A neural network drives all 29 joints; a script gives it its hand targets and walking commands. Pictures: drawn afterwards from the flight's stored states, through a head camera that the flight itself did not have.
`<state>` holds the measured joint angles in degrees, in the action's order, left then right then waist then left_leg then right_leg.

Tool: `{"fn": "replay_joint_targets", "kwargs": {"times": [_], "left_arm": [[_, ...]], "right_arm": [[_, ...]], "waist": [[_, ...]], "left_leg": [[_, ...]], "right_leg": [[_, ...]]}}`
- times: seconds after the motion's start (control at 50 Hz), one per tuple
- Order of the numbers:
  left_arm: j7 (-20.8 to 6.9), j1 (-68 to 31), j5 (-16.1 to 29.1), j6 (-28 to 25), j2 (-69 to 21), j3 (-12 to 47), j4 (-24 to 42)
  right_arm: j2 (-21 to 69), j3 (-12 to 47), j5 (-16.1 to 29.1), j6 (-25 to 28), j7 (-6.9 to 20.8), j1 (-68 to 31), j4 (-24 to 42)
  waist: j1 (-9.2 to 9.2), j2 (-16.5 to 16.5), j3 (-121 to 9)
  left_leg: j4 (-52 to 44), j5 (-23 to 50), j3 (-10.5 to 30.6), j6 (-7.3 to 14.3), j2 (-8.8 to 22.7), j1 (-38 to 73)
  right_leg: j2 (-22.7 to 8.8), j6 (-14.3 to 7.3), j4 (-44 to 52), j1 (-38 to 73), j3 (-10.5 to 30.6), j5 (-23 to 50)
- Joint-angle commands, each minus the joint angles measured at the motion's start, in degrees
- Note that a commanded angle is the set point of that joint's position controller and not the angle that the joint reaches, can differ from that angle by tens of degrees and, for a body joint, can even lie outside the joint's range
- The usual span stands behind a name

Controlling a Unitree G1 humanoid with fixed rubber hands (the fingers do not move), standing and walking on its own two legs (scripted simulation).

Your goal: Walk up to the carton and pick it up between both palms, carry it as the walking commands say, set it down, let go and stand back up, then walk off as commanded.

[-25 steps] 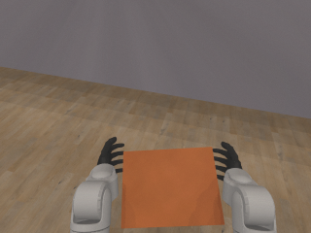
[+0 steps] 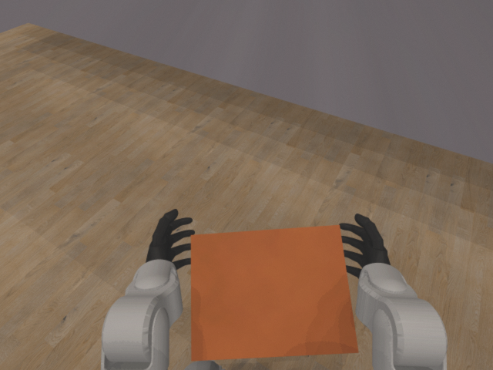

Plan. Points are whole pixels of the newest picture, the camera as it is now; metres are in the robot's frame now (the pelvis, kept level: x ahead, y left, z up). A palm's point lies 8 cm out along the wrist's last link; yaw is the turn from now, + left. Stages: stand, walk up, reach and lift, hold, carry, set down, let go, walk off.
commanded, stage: carry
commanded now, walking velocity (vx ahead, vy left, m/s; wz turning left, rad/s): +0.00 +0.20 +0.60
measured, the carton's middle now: (268, 286) +0.26 -0.01 +0.00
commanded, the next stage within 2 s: none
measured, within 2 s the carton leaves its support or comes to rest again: neither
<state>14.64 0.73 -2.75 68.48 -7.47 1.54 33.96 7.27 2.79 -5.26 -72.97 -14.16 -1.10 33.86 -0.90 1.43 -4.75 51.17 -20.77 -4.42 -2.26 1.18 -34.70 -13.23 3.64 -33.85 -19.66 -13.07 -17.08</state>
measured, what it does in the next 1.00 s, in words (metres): steps to the left, turning left: left foot, then right foot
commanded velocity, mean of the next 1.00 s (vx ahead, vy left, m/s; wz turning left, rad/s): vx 0.00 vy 0.14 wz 0.42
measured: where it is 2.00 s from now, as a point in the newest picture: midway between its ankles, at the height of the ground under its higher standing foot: outside the picture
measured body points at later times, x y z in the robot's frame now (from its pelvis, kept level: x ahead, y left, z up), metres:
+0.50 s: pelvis -0.04 +0.12 -0.01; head -0.01 +0.12 +0.44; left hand +0.17 +0.34 +0.09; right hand +0.25 +0.06 +0.08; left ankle -0.04 +0.28 -0.70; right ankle +0.00 -0.03 -0.73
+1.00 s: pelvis -0.10 +0.22 -0.01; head -0.09 +0.20 +0.44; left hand +0.05 +0.47 +0.09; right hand +0.19 +0.21 +0.08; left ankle -0.13 +0.34 -0.71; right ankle -0.04 +0.12 -0.73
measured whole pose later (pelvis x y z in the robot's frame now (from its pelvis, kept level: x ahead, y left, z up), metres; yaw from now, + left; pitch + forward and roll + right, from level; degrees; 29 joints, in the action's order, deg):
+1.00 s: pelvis -0.10 +0.22 -0.01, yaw +29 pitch +4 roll +2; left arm 13.4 -0.6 -2.9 67.6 -7.4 -0.1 31.5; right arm 7.3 3.3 -5.2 -72.8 -14.8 -1.9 32.4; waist -0.7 -0.9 -3.8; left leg 45.2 -23.1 -4.3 0.4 0.8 -28.5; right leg -8.0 -0.3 -36.7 -22.0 -11.4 -17.7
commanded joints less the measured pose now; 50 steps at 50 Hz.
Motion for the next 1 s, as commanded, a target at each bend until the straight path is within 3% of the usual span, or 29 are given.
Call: {"fn": "replay_joint_targets", "kwargs": {"times": [0.0, 0.04, 0.06, 0.08, 0.1, 0.12, 0.14, 0.18, 0.26, 0.28, 0.3, 0.32, 0.36, 0.42, 0.5, 0.52, 0.54, 0.56, 0.58, 0.6, 0.62, 0.66, 0.76, 0.8, 0.82, 0.84, 0.86, 0.9, 0.98], "left_arm": [[-14.7, -21.3, 18.6, 0.0, -53.1, 32.5, 5.1], [-14.6, -20.4, 17.6, 0.4, -52.0, 31.5, 4.0], [-14.5, -20.1, 17.1, 0.5, -50.7, 31.1, 3.8], [-14.3, -19.6, 17.0, 0.5, -49.6, 30.8, 4.2], [-14.3, -20.3, 17.6, 0.9, -49.9, 31.3, 4.9], [-14.4, -22.1, 18.2, 1.2, -50.4, 33.3, 5.1], [-14.8, -23.1, 18.7, 1.0, -52.8, 33.8, 3.7], [-16.2, -27.3, 22.1, 0.1, -58.2, 35.6, 4.9], [-15.9, -24.1, 22.2, -1.5, -58.1, 35.6, 5.1], [-15.7, -22.4, 21.1, -1.6, -56.9, 34.2, 4.4], [-15.2, -18.3, 19.2, -1.9, -54.5, 32.3, 2.5], [-15.5, -20.3, 19.3, -2.1, -55.6, 32.5, 2.8], [-15.7, -22.5, 19.1, -2.2, -56.0, 31.9, 5.4], [-16.0, -22.6, 19.2, -1.5, -55.5, 32.0, 5.4], [-15.6, -19.7, 17.7, -0.1, -52.4, 31.1, 3.5], [-15.4, -19.5, 17.6, 0.1, -51.7, 31.0, 3.1], [-15.2, -19.2, 17.3, 0.4, -50.1, 30.7, 2.9], [-15.3, -19.0, 17.6, 0.9, -49.7, 30.8, 2.9], [-15.2, -22.4, 18.6, 1.2, -49.8, 33.3, 3.9], [-15.5, -24.0, 19.3, 0.9, -52.9, 33.9, 3.2], [-16.2, -27.1, 21.0, 0.7, -56.3, 35.1, 3.8], [-16.8, -28.3, 23.0, 0.0, -58.6, 36.1, 4.6], [-16.2, -25.1, 21.8, -0.7, -57.3, 34.5, 3.5], [-16.3, -22.2, 21.1, -0.7, -56.0, 32.8, 2.8], [-16.1, -20.1, 19.9, -0.9, -54.4, 31.7, 2.0], [-16.0, -19.9, 19.0, -1.3, -54.0, 30.6, 1.0], [-16.1, -21.3, 19.4, -1.6, -54.6, 31.4, 2.0], [-16.4, -22.7, 19.1, -1.6, -55.5, 31.4, 3.4], [-16.2, -23.3, 18.8, -0.5, -53.8, 31.5, 2.4]], "right_arm": [[52.1, 32.5, 22.6, 3.2, 15.2, -26.9, 8.0], [52.0, 32.1, 22.6, 2.6, 15.3, -25.5, 6.8], [51.2, 31.5, 22.3, 2.5, 15.2, -24.2, 5.6], [50.7, 31.0, 22.2, 2.6, 15.2, -22.6, 4.9], [49.6, 30.1, 21.7, 2.5, 15.2, -22.1, 4.0], [49.5, 29.0, 22.0, 2.9, 15.0, -22.2, 3.1], [51.4, 29.2, 22.0, 3.2, 15.1, -23.9, 3.5], [55.2, 29.5, 21.6, 4.4, 15.2, -27.3, 5.4], [53.9, 29.8, 21.2, 6.5, 15.0, -27.4, 7.7], [53.3, 30.8, 21.2, 6.2, 14.9, -27.5, 7.5], [50.7, 31.4, 20.7, 5.8, 15.1, -25.8, 8.2], [52.1, 33.0, 21.4, 5.7, 15.4, -28.9, 9.9], [54.4, 35.7, 23.5, 5.6, 15.7, -31.9, 10.9], [55.5, 35.4, 23.6, 4.5, 15.8, -29.4, 9.1], [52.6, 32.8, 22.4, 3.3, 15.4, -25.1, 6.2], [52.0, 32.1, 22.1, 3.2, 15.3, -24.1, 5.7], [51.0, 31.4, 21.7, 3.0, 15.1, -22.9, 4.7], [49.3, 30.5, 21.0, 2.9, 15.0, -22.3, 3.8], [49.0, 29.0, 21.0, 3.1, 14.8, -21.6, 1.5], [51.6, 29.2, 21.3, 3.3, 15.0, -23.7, 2.1], [54.6, 29.6, 21.2, 3.8, 15.2, -25.6, 3.1], [55.5, 28.5, 20.7, 5.0, 15.1, -26.5, 4.4], [54.6, 30.2, 21.2, 6.0, 14.8, -26.9, 6.1], [53.9, 31.4, 21.5, 5.8, 14.5, -27.3, 6.5], [52.3, 31.8, 21.0, 5.7, 14.4, -26.9, 6.8], [51.9, 33.1, 21.6, 5.5, 14.7, -29.6, 8.8], [52.0, 33.6, 21.9, 5.3, 14.9, -30.7, 9.1], [53.9, 35.5, 23.1, 5.3, 15.1, -31.2, 9.7], [52.9, 34.1, 22.8, 3.9, 15.0, -28.5, 7.2]], "waist": [[0.93, 13.4, -11.5], [0.33, 15.1, -12.0], [-0.17, 11.3, -13.5], [-0.66, 4.2, -15.7], [-1.34, -11.2, -17.5], [-0.95, -24.3, -18.3], [-0.67, -18.9, -19.0], [0.06, -13.2, -19.7], [1.11, -13.9, -21.0], [2.39, -7.0, -20.5], [2.81, 17.3, -21.1], [2.07, 19.8, -16.2], [1.25, 8.2, -14.1], [0.76, 11.6, -13.3], [0.71, 16.2, -14.0], [-0.06, 12.7, -15.0], [-0.52, 4.4, -16.9], [-1.15, -10.1, -18.0], [-0.81, -24.3, -17.7], [-0.53, -18.5, -18.2], [-0.16, -14.4, -18.5], [0.04, -13.7, -19.4], [-0.17, -12.0, -22.1], [1.05, -8.6, -23.6], [2.07, -2.0, -23.1], [2.25, 15.0, -19.4], [2.38, 17.6, -16.2], [1.39, 4.9, -14.4], [1.12, 10.1, -13.5]], "left_leg": [[-7.2, -0.5, -2.1, 0.4, 1.8, 2.5], [-16.8, 4.1, -5.8, 0.8, 0.3, 9.3], [-23.1, 8.6, -6.8, 0.7, -0.4, 15.0], [-27.9, 12.4, -2.8, 1.0, 1.3, 22.9], [-31.8, 22.5, 17.3, 5.7, 15.7, 29.2], [-27.8, 42.6, 26.1, 12.4, 20.8, 33.7], [-24.6, 48.4, 21.5, 13.5, 18.7, 31.8], [-24.5, 34.8, 12.6, 11.3, 13.5, 24.2], [-25.9, 22.7, 6.9, 5.6, 7.0, 12.4], [-21.5, 17.6, 4.1, 2.7, 4.1, 3.4], [-3.3, -7.3, -0.9, 1.3, -1.5, -7.2], [10.1, -11.7, 3.2, 1.1, 1.0, -12.6], [13.3, -5.7, 6.5, 1.6, 4.1, -10.1], [4.0, -2.1, 1.2, 0.8, 2.5, -1.1], [-14.7, 0.4, -3.8, 2.4, 0.5, 8.7], [-23.6, 6.7, -5.4, 2.4, -0.8, 14.3], [-27.8, 11.9, -2.6, 2.8, 0.0, 22.9], [-30.1, 27.1, 16.4, 7.2, 14.0, 30.5], [-25.5, 52.8, 26.4, 13.7, 20.6, 34.9], [-21.9, 60.5, 21.8, 14.9, 18.5, 33.9], [-20.9, 55.9, 17.9, 14.2, 16.3, 31.1], [-22.7, 42.2, 12.0, 13.4, 11.6, 26.5], [-27.7, 30.5, 15.8, 14.0, 12.5, 22.3], [-26.6, 25.3, 13.4, 11.1, 10.8, 16.5], [-24.8, 18.3, 8.2, 5.1, 6.6, 7.2], [-14.1, 2.6, 2.3, 1.8, 0.4, -0.9], [0.2, -8.8, 1.7, 1.7, -0.2, -3.4], [4.5, -6.1, 4.2, 2.3, 1.9, -2.0], [-12.4, -1.2, -1.1, 2.7, -0.3, 8.4]], "right_leg": [[-12.6, -6.5, 5.6, 9.2, 4.6, 32.8], [-11.9, -4.2, 1.9, 6.6, 2.0, 29.0], [-10.0, -2.5, -2.1, 3.3, 0.5, 23.9], [-6.8, -0.2, -9.0, -2.2, -0.6, 15.0], [-0.4, 2.9, -19.8, -14.6, -2.4, -9.1], [5.6, 2.7, -28.1, -23.4, 0.0, -29.0], [4.0, 1.9, -31.9, -21.6, 5.6, -26.7], [4.0, 0.6, -26.2, -14.2, 7.9, -16.4], [6.7, -2.4, -1.4, 4.9, 3.7, -5.6], [1.4, -4.0, 10.9, 15.0, 8.2, -1.1], [-20.9, -11.7, 17.6, 17.3, 33.4, 0.9], [-26.8, -17.0, 17.5, 13.5, 35.1, 14.2], [-20.2, -12.3, 12.1, 12.8, 22.1, 21.7], [-13.5, -7.7, 7.0, 11.7, 7.8, 31.2], [-12.8, -4.4, 1.7, 9.8, 3.1, 33.8], [-10.9, -2.4, -2.7, 7.8, 1.1, 30.5], [-7.9, -0.2, -9.1, 0.9, 0.2, 18.8], [-2.0, 2.7, -19.1, -12.6, -0.9, -8.3], [5.4, 3.3, -28.6, -23.4, 0.0, -29.5], [4.2, 2.6, -33.7, -21.7, 5.9, -27.7], [4.0, 2.4, -33.3, -20.0, 8.0, -24.5], [5.1, 1.8, -27.8, -15.6, 7.5, -15.1], [7.5, -1.1, -11.8, -5.0, 7.2, -11.4], [6.9, -2.6, 2.8, 7.2, 6.1, -3.9], [0.7, -5.2, 10.9, 16.3, 12.1, -3.9], [-11.7, -11.3, 16.9, 16.4, 27.8, -1.6], [-18.1, -16.1, 17.5, 12.5, 31.1, 8.8], [-13.5, -14.4, 13.3, 10.8, 22.2, 18.1], [-5.3, -8.8, 7.2, 8.9, 11.1, 22.9]]}}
